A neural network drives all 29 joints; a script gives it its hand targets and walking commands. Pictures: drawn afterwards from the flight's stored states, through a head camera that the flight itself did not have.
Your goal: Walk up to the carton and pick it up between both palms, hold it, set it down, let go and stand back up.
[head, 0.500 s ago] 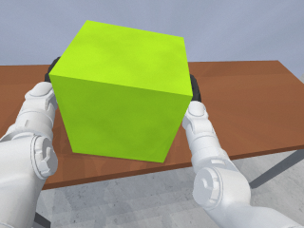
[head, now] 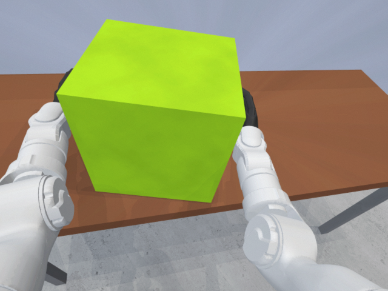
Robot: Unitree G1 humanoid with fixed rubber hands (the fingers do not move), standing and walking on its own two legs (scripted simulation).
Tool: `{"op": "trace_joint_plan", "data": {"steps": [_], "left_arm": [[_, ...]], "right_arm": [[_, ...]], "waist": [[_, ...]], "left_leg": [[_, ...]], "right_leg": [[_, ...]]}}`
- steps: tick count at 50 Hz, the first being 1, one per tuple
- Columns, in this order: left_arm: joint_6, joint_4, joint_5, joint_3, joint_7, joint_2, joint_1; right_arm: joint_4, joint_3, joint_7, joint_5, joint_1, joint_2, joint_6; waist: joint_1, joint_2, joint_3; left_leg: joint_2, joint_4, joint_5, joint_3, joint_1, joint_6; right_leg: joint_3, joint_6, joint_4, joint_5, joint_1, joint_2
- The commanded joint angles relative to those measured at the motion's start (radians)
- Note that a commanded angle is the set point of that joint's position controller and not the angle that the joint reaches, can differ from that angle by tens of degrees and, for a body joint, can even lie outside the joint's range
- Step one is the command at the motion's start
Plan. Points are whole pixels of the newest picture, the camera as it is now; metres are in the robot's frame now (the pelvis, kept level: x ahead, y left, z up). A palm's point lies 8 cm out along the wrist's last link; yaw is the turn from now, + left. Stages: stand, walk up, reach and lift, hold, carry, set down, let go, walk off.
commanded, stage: set down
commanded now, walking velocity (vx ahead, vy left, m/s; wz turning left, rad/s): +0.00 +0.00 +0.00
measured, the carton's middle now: (162, 117) +0.46 +0.04 +0.08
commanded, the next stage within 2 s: none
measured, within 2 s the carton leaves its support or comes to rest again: neither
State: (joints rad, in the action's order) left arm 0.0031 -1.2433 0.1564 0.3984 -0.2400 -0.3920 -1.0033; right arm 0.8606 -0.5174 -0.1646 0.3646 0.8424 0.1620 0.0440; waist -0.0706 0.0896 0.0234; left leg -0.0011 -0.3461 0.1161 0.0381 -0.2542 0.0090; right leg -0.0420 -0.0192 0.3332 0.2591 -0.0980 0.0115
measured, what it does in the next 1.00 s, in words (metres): stands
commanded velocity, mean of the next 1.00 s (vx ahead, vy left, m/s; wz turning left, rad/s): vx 0.00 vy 0.00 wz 0.00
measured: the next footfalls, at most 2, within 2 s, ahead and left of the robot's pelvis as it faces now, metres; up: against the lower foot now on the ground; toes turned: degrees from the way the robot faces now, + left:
none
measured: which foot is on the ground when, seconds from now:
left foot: down 0.00-1.00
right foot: down 0.00-1.00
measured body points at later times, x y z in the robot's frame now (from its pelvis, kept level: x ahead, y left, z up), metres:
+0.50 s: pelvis +0.02 +0.02 -0.01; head +0.08 +0.06 +0.44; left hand +0.49 +0.25 +0.07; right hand +0.44 -0.15 +0.07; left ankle +0.04 +0.11 -0.75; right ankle -0.05 -0.13 -0.75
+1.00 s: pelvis +0.00 +0.01 +0.00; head +0.03 +0.05 +0.44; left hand +0.42 +0.27 +0.07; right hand +0.37 -0.18 +0.05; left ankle +0.04 +0.11 -0.75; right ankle -0.05 -0.13 -0.75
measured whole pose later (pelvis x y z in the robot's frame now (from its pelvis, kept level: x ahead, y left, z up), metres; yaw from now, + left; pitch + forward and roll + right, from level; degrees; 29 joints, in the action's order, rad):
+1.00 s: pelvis +0.00 +0.01 +0.00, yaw -1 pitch +8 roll -2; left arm 0.00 -0.90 -0.12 0.08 -0.15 -0.47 -0.65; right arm 0.77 -0.03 -0.26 -0.30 0.51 -0.07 -0.02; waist -0.07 0.05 -0.10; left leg 0.02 -0.44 0.15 0.04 -0.43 0.01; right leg -0.04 -0.03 0.33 0.24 -0.23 -0.01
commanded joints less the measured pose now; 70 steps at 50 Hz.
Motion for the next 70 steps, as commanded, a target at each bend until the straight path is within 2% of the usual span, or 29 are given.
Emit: {"op": "trace_joint_plan", "data": {"steps": [1, 4, 5, 7, 10, 11, 12, 15, 17, 18, 24, 27, 29, 31, 37, 40, 44, 45, 46, 50, 51, 52, 54, 59, 61, 63, 65, 66, 70], "left_arm": [[0.080, 0.122, 0.015, -0.097, 0.048, 0.065, -0.549], [0.095, 0.113, -0.079, -0.202, 0.090, 0.012, -0.544], [0.105, 0.087, -0.123, -0.248, 0.107, -0.014, -0.555], [0.127, 0.069, -0.198, -0.290, 0.134, -0.085, -0.549], [0.158, 0.044, -0.292, -0.367, 0.162, -0.117, -0.554], [0.161, 0.043, -0.303, -0.380, 0.166, -0.121, -0.554], [0.167, 0.043, -0.312, -0.374, 0.171, -0.143, -0.556], [0.174, 0.049, -0.340, -0.394, 0.173, -0.141, -0.555], [0.181, 0.080, -0.347, -0.379, 0.182, -0.190, -0.551], [0.180, 0.095, -0.354, -0.395, 0.180, -0.193, -0.552], [0.169, 0.133, -0.347, -0.376, 0.170, -0.197, -0.490], [0.142, 0.189, -0.317, -0.336, 0.157, -0.206, -0.396], [0.124, 0.184, -0.299, -0.306, 0.146, -0.233, -0.356], [0.112, 0.255, -0.295, -0.288, 0.131, -0.251, -0.290], [0.075, 0.410, -0.302, -0.248, 0.108, -0.297, -0.210], [0.072, 0.531, -0.329, -0.239, 0.108, -0.312, -0.186], [0.045, 0.571, -0.377, -0.257, 0.092, -0.320, -0.091], [0.036, 0.572, -0.387, -0.270, 0.090, -0.323, -0.078], [0.024, 0.578, -0.381, -0.266, 0.084, -0.321, -0.047], [0.019, 0.530, -0.411, -0.313, 0.079, -0.333, -0.050], [0.028, 0.492, -0.434, -0.336, 0.082, -0.327, -0.101], [0.029, 0.502, -0.429, -0.334, 0.085, -0.337, -0.097], [0.040, 0.451, -0.434, -0.361, 0.089, -0.327, -0.108], [0.045, 0.433, -0.438, -0.361, 0.079, -0.324, -0.041], [0.049, 0.487, -0.427, -0.359, 0.077, -0.323, 0.009], [0.054, 0.470, -0.427, -0.367, 0.075, -0.324, -0.026], [0.053, 0.500, -0.421, -0.349, 0.076, -0.329, 0.041], [0.058, 0.504, -0.423, -0.350, 0.080, -0.334, -0.008], [0.053, 0.570, -0.436, -0.346, 0.075, -0.330, 0.104]], "right_arm": [[-0.101, 0.130, 0.009, -0.075, 0.381, 0.042, -0.012], [-0.098, 0.211, -0.015, -0.161, 0.394, -0.030, -0.014], [-0.084, 0.222, -0.020, -0.185, 0.407, -0.076, -0.019], [-0.063, 0.263, -0.031, -0.249, 0.424, -0.154, -0.031], [-0.017, 0.328, -0.041, -0.344, 0.450, -0.213, -0.050], [0.005, 0.333, -0.042, -0.363, 0.448, -0.236, -0.055], [0.007, 0.347, -0.044, -0.385, 0.453, -0.256, -0.062], [0.042, 0.345, -0.045, -0.427, 0.462, -0.306, -0.084], [0.036, 0.360, -0.041, -0.462, 0.448, -0.371, -0.105], [0.036, 0.361, -0.039, -0.478, 0.448, -0.388, -0.114], [0.043, 0.403, -0.029, -0.519, 0.388, -0.413, -0.157], [0.012, 0.444, -0.039, -0.530, 0.285, -0.405, -0.178], [0.004, 0.462, -0.049, -0.536, 0.254, -0.408, -0.173], [-0.057, 0.504, -0.067, -0.557, 0.195, -0.396, -0.184], [-0.226, 0.540, -0.105, -0.597, 0.142, -0.391, -0.194], [-0.333, 0.540, -0.103, -0.615, 0.111, -0.400, -0.190], [-0.445, 0.574, -0.095, -0.656, 0.044, -0.408, -0.147], [-0.453, 0.564, -0.094, -0.658, 0.037, -0.429, -0.134], [-0.454, 0.586, -0.091, -0.664, 0.002, -0.419, -0.121], [-0.460, 0.575, -0.085, -0.672, 0.012, -0.419, -0.059], [-0.449, 0.548, -0.081, -0.662, 0.057, -0.424, -0.046], [-0.448, 0.552, -0.077, -0.667, 0.045, -0.411, -0.034], [-0.396, 0.532, -0.070, -0.651, 0.050, -0.411, -0.018], [-0.410, 0.546, -0.069, -0.648, -0.006, -0.389, -0.005], [-0.438, 0.562, -0.072, -0.655, -0.072, -0.369, -0.009], [-0.417, 0.544, -0.071, -0.651, -0.043, -0.375, -0.007], [-0.454, 0.567, -0.069, -0.659, -0.103, -0.369, -0.009], [-0.453, 0.549, -0.066, -0.652, -0.065, -0.372, -0.007], [-0.519, 0.576, -0.071, -0.662, -0.176, -0.347, -0.014]], "waist": [[0.021, -0.185, -0.333], [0.022, -0.206, -0.440], [0.006, -0.218, -0.493], [0.011, -0.223, -0.595], [-0.009, -0.242, -0.689], [-0.026, -0.254, -0.692], [-0.015, -0.259, -0.718], [-0.040, -0.289, -0.741], [-0.026, -0.303, -0.817], [-0.042, -0.317, -0.827], [-0.026, -0.337, -0.874], [0.004, -0.323, -0.863], [0.015, -0.293, -0.814], [0.025, -0.276, -0.825], [0.035, -0.262, -0.789], [0.044, -0.284, -0.822], [0.047, -0.251, -0.764], [0.033, -0.241, -0.731], [0.045, -0.234, -0.675], [0.039, -0.206, -0.513], [0.024, -0.208, -0.498], [0.038, -0.221, -0.483], [0.026, -0.228, -0.431], [0.041, -0.190, -0.377], [0.047, -0.183, -0.398], [0.041, -0.204, -0.388], [0.066, -0.198, -0.376], [0.067, -0.210, -0.399], [0.068, -0.193, -0.386]], "left_leg": [[0.017, -0.012, -0.049, 0.076, 0.179, -0.009], [0.027, -0.060, -0.119, 0.065, 0.202, -0.023], [0.029, -0.086, -0.162, 0.055, 0.223, -0.035], [0.037, -0.127, -0.255, 0.045, 0.258, -0.050], [0.047, -0.188, -0.378, 0.015, 0.298, -0.061], [0.047, -0.195, -0.402, 0.007, 0.320, -0.065], [0.047, -0.209, -0.439, 0.006, 0.323, -0.069], [0.050, -0.223, -0.519, -0.007, 0.354, -0.087], [0.053, -0.249, -0.626, -0.009, 0.400, -0.103], [0.054, -0.256, -0.673, -0.016, 0.428, -0.112], [0.051, -0.279, -0.814, -0.014, 0.525, -0.133], [0.048, -0.282, -0.895, -0.011, 0.561, -0.134], [0.038, -0.268, -0.843, 0.002, 0.538, -0.122], [0.021, -0.264, -0.837, 0.018, 0.534, -0.116], [-0.001, -0.220, -0.713, 0.027, 0.465, -0.116], [0.002, -0.230, -0.743, 0.013, 0.520, -0.122], [-0.006, -0.208, -0.639, 0.020, 0.500, -0.104], [-0.006, -0.198, -0.608, 0.013, 0.499, -0.099], [-0.012, -0.191, -0.590, 0.015, 0.506, -0.094], [-0.009, -0.131, -0.360, 0.006, 0.431, -0.065], [-0.007, -0.123, -0.295, 0.000, 0.399, -0.060], [-0.006, -0.115, -0.274, 0.006, 0.396, -0.058], [0.000, -0.095, -0.195, -0.002, 0.363, -0.058], [-0.003, -0.073, -0.150, 0.005, 0.325, -0.037], [-0.002, -0.066, -0.161, 0.005, 0.361, -0.035], [0.001, -0.064, -0.138, 0.000, 0.345, -0.040], [-0.002, -0.056, -0.145, 0.006, 0.346, -0.041], [0.000, -0.054, -0.128, 0.005, 0.344, -0.041], [-0.002, -0.054, -0.160, 0.009, 0.371, -0.043]], "right_leg": [[0.087, -0.046, -0.054, -0.142, -0.089, -0.012], [0.087, -0.026, -0.029, -0.186, -0.137, -0.025], [0.090, -0.019, -0.016, -0.198, -0.175, -0.030], [0.090, -0.008, 0.016, -0.235, -0.202, -0.036], [0.091, 0.008, 0.045, -0.274, -0.269, -0.039], [0.093, 0.007, 0.042, -0.284, -0.293, -0.040], [0.092, 0.007, 0.051, -0.305, -0.300, -0.041], [0.097, 0.009, 0.046, -0.318, -0.353, -0.043], [0.097, 0.011, 0.052, -0.354, -0.371, -0.054], [0.102, 0.008, 0.047, -0.365, -0.392, -0.055], [0.106, 0.005, 0.009, -0.385, -0.444, -0.055], [0.103, -0.005, -0.004, -0.437, -0.415, -0.056], [0.096, -0.017, -0.007, -0.466, -0.384, -0.054], [0.097, -0.037, 0.022, -0.580, -0.309, -0.053], [0.094, -0.061, 0.024, -0.678, -0.220, -0.048], [0.101, -0.053, 0.016, -0.593, -0.252, -0.056], [0.087, -0.037, 0.002, -0.527, -0.180, -0.053], [0.092, -0.032, -0.004, -0.496, -0.188, -0.053], [0.087, -0.032, -0.010, -0.487, -0.173, -0.051], [0.089, -0.004, -0.035, -0.304, -0.167, -0.049], [0.087, 0.004, -0.035, -0.249, -0.193, -0.050], [0.084, 0.009, -0.039, -0.227, -0.196, -0.046], [0.082, 0.023, -0.050, -0.151, -0.218, -0.044], [0.069, 0.021, -0.060, -0.146, -0.186, -0.034], [0.070, 0.022, -0.068, -0.167, -0.162, -0.032], [0.071, 0.024, -0.071, -0.129, -0.187, -0.033], [0.067, 0.025, -0.073, -0.140, -0.158, -0.030], [0.067, 0.027, -0.073, -0.116, -0.172, -0.034], [0.065, 0.023, -0.082, -0.150, -0.153, -0.031]]}}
